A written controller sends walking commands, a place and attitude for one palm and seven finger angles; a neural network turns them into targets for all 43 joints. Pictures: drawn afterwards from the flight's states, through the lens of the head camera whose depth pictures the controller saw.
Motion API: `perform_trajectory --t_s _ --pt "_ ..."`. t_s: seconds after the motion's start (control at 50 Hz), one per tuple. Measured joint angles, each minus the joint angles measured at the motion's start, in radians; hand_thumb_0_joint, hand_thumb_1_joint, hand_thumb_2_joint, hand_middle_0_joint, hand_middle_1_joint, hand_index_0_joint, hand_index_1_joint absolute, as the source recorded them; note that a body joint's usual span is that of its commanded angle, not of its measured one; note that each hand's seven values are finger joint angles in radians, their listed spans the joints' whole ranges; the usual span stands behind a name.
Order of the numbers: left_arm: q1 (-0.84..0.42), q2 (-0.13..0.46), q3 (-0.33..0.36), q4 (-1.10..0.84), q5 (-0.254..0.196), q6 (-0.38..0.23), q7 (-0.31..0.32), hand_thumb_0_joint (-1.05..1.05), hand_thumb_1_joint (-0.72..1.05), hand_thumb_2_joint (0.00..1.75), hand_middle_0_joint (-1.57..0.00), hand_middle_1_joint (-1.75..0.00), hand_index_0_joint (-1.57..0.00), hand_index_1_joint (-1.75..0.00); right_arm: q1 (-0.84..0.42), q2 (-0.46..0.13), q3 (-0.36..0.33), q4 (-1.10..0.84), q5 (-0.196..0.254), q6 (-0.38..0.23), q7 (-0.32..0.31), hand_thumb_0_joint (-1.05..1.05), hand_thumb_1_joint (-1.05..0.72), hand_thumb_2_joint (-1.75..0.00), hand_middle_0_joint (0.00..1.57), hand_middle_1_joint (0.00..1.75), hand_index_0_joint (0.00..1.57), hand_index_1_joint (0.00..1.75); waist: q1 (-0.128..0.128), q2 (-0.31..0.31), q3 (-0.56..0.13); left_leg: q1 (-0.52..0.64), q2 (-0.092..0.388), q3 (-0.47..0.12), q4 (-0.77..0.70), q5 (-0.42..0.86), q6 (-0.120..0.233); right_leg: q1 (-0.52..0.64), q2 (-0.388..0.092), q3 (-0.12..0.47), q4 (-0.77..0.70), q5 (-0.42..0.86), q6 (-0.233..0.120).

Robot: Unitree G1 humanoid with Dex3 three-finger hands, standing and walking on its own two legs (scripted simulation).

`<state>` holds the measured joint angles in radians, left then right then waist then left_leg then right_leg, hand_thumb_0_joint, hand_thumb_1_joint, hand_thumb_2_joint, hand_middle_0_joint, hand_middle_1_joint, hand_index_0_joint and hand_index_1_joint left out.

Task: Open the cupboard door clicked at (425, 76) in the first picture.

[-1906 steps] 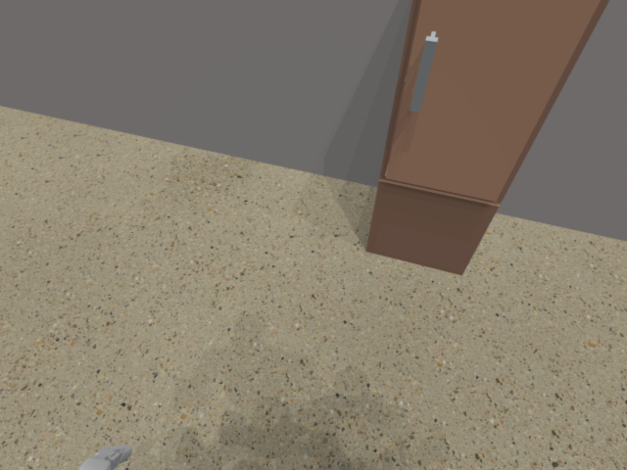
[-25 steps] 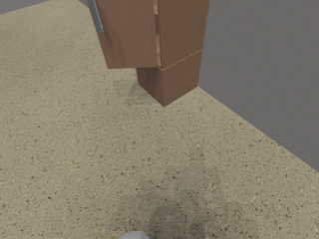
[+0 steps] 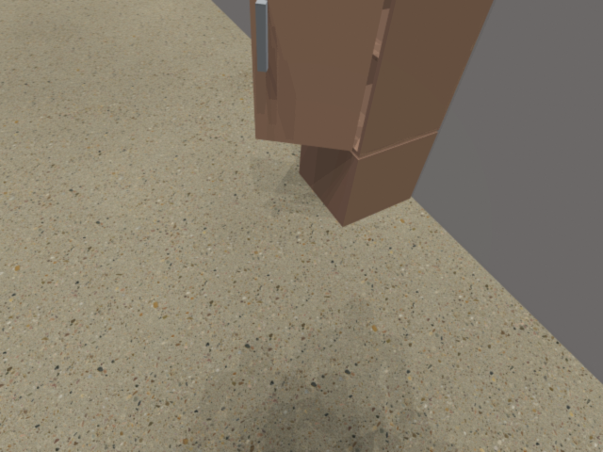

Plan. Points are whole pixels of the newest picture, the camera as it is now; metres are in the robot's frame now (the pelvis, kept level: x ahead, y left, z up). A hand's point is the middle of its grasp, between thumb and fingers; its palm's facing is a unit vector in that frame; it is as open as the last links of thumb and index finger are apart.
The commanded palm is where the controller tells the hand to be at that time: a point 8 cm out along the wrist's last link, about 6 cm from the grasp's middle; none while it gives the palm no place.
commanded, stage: take the last steps up to it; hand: left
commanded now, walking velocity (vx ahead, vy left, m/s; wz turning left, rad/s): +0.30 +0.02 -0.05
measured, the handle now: (263, 34) +1.10 +0.20 +0.03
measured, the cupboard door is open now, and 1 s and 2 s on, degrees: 53 53 53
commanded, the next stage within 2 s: come to a stop and stand still in 1.14 s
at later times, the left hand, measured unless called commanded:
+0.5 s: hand (229, 358) +0.28 +0.14 -0.16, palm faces +0.01 -0.99 -0.17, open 7.3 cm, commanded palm none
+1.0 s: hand (205, 297) +0.40 +0.21 -0.17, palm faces +0.02 -0.99 -0.17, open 7.3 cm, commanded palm none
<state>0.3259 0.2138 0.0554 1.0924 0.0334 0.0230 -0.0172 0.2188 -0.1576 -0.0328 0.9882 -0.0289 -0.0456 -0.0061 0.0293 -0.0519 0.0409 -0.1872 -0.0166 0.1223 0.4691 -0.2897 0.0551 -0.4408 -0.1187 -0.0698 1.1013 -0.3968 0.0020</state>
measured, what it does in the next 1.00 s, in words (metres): walks ahead: right foot, then left foot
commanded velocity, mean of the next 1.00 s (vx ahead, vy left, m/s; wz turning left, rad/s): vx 0.29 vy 0.02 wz -0.03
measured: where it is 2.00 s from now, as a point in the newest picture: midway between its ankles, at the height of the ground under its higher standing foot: (303, 369)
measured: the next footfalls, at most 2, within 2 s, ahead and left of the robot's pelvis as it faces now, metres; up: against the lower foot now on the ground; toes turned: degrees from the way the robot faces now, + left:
right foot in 0.36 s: +0.23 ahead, -0.12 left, +0.00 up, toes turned -8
left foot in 0.74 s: +0.40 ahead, +0.13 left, +0.00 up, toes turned +8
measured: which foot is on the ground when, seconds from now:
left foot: down 0.00-0.36, up 0.38-0.72, down 0.74-1.00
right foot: up 0.00-0.34, down 0.36-0.76, up 0.78-1.00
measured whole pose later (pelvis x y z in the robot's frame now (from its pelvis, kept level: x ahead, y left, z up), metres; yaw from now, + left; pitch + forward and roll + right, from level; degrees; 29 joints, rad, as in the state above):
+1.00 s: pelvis +0.36 +0.04 +0.01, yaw -2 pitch +0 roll +0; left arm 0.24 0.17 0.05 1.06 0.03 -0.01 -0.01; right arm 0.27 -0.16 -0.04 1.05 -0.03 -0.07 -0.02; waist 0.01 -0.02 0.05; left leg -0.16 0.00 0.17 0.38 -0.22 0.05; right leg -0.53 -0.11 -0.06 1.03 -0.28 0.00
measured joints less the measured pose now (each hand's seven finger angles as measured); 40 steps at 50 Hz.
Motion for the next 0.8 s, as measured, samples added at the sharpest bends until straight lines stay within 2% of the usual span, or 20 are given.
perform_trajectory --t_s 0.06,0.16,0.26,0.32,0.36,0.42,0.44,0.48,0.52,0.58,0.64,0.7,0.74,0.76,0.8 --pt "-0.056 -0.007 -0.003 -0.032 -0.002 -0.014 -0.004 0.01 0.91 0.90 -0.20 -0.30 -0.20 -0.30 0.052 -0.001 0.001 0.035 0.004 -0.011 -0.010 0.00 -0.93 -0.89 0.20 0.30 0.21 0.30 -0.009 0.009 0.002 0.068 -0.018 0.000 -0.092 0.023 0.012 -0.080 0.007 0.009 0.004 0.088 0.005" --pt "-0.150 -0.021 -0.007 -0.076 -0.006 -0.019 -0.005 0.00 0.91 0.90 -0.20 -0.30 -0.20 -0.30 0.140 0.008 0.008 0.098 0.005 -0.014 -0.011 0.00 -0.92 -0.89 0.20 0.30 0.21 0.30 -0.031 0.018 0.006 0.157 -0.036 0.001 -0.175 0.018 0.013 -0.127 0.012 0.010 -0.131 0.177 0.008" --pt "-0.228 -0.034 -0.015 -0.103 -0.008 -0.016 -0.009 0.00 0.91 0.90 -0.20 -0.30 -0.20 -0.30 0.210 0.018 0.013 0.144 -0.003 -0.010 -0.014 0.01 -0.91 -0.89 0.20 0.30 0.21 0.30 -0.072 0.031 0.021 0.220 -0.034 0.007 -0.179 -0.041 -0.001 -0.083 0.027 -0.008 -0.326 0.189 -0.011" --pt "-0.259 -0.041 -0.019 -0.119 -0.008 -0.024 -0.012 0.00 0.91 0.90 -0.20 -0.30 -0.20 -0.30 0.244 0.020 0.014 0.168 -0.005 -0.005 -0.014 0.01 -0.91 -0.89 0.20 0.30 0.21 0.30 -0.093 0.046 0.030 0.241 -0.016 0.011 -0.127 -0.110 -0.020 -0.013 0.055 -0.026 -0.436 0.170 -0.032" --pt "-0.269 -0.046 -0.019 -0.131 -0.006 -0.049 -0.012 0.00 0.91 0.90 -0.20 -0.30 -0.20 -0.30 0.264 0.025 0.013 0.188 0.003 0.001 -0.012 0.01 -0.91 -0.89 0.20 0.30 0.21 0.30 -0.092 0.055 0.036 0.206 0.009 0.007 0.018 -0.184 -0.031 0.050 0.076 -0.038 -0.493 0.190 -0.056" --pt "-0.258 -0.062 -0.019 -0.135 -0.013 -0.080 0.000 0.00 0.91 0.90 -0.20 -0.30 -0.20 -0.30 0.232 0.025 0.006 0.198 0.018 0.024 -0.006 0.01 -0.90 -0.89 0.20 0.30 0.21 0.30 -0.089 0.069 0.062 0.015 0.026 -0.054 0.497 -0.218 -0.036 0.093 0.089 -0.062 -0.460 0.120 -0.061" --pt "-0.244 -0.068 -0.021 -0.132 -0.016 -0.082 0.005 0.00 0.91 0.90 -0.20 -0.30 -0.20 -0.30 0.215 0.023 0.002 0.194 0.018 0.030 -0.005 0.01 -0.90 -0.89 0.20 0.30 0.21 0.30 -0.085 0.069 0.063 -0.048 0.030 -0.064 0.598 -0.193 -0.038 0.119 0.092 -0.066 -0.482 0.114 -0.058" --pt "-0.205 -0.076 -0.022 -0.116 -0.018 -0.082 0.014 0.00 0.91 0.90 -0.20 -0.30 -0.20 -0.30 0.170 0.016 -0.005 0.172 0.013 0.039 -0.003 0.01 -0.90 -0.89 0.20 0.30 0.20 0.30 -0.078 0.067 0.058 -0.159 0.053 -0.070 0.675 -0.130 -0.048 0.169 0.099 -0.069 -0.549 0.129 -0.046" --pt "-0.170 -0.070 0.008 -0.108 -0.031 -0.094 0.035 -0.03 0.94 0.90 -0.20 -0.30 -0.21 -0.30 0.125 0.013 -0.012 0.139 0.008 0.038 0.001 0.01 -0.91 -0.89 0.20 0.30 0.20 0.30 -0.071 0.062 0.047 -0.242 0.080 -0.076 0.634 -0.080 -0.060 0.214 0.104 -0.073 -0.618 0.145 -0.048" --pt "-0.126 -0.035 0.014 -0.077 -0.017 -0.092 0.031 -0.04 0.96 0.90 -0.21 -0.30 -0.21 -0.30 0.063 0.009 -0.019 0.096 0.004 0.032 0.009 0.01 -0.91 -0.89 0.19 0.30 0.20 0.30 -0.058 0.050 0.026 -0.299 0.110 -0.066 0.473 -0.016 -0.080 0.269 0.103 -0.077 -0.688 0.150 -0.043" --pt "-0.077 -0.023 0.009 -0.039 -0.010 -0.087 0.021 -0.03 0.95 0.90 -0.20 -0.30 -0.21 -0.30 0.006 -0.004 -0.027 0.069 0.003 0.027 0.014 0.01 -0.92 -0.89 0.19 0.30 0.20 0.30 -0.035 0.045 0.010 -0.297 0.113 -0.054 0.309 0.020 -0.087 0.315 0.096 -0.074 -0.710 0.127 -0.026" --pt "-0.023 -0.023 0.003 -0.004 -0.007 -0.078 0.013 -0.02 0.94 0.90 -0.20 -0.30 -0.20 -0.30 -0.036 -0.022 -0.030 0.050 0.002 0.017 0.024 0.01 -0.92 -0.89 0.19 0.30 0.20 0.30 -0.010 0.040 -0.003 -0.250 0.097 -0.033 0.172 0.054 -0.086 0.354 0.082 -0.067 -0.692 0.077 -0.001" --pt "0.018 -0.029 0.000 0.015 -0.008 -0.068 0.009 -0.02 0.93 0.90 -0.20 -0.30 -0.20 -0.30 -0.050 -0.034 -0.028 0.036 -0.001 0.001 0.026 0.01 -0.92 -0.89 0.19 0.30 0.20 0.30 0.000 0.042 -0.015 -0.188 0.080 -0.012 0.075 0.073 -0.079 0.364 0.069 -0.060 -0.638 0.019 0.020" --pt "0.033 -0.030 -0.001 0.023 -0.009 -0.061 0.007 -0.01 0.93 0.90 -0.20 -0.30 -0.20 -0.30 -0.059 -0.036 -0.028 0.030 -0.004 -0.009 0.025 0.01 -0.92 -0.89 0.19 0.30 0.20 0.30 -0.001 0.035 -0.017 -0.181 0.070 -0.004 0.077 0.103 -0.057 0.346 0.055 -0.053 -0.570 -0.018 0.016" --pt "0.036 -0.030 -0.004 0.035 -0.012 -0.041 0.005 -0.01 0.92 0.90 -0.20 -0.30 -0.20 -0.30 -0.071 -0.028 -0.023 0.014 -0.010 -0.023 0.018 0.01 -0.92 -0.89 0.19 0.30 0.20 0.30 -0.001 0.019 -0.006 -0.177 0.056 0.017 0.132 0.067 -0.014 0.252 0.045 -0.013 -0.309 -0.096 -0.008"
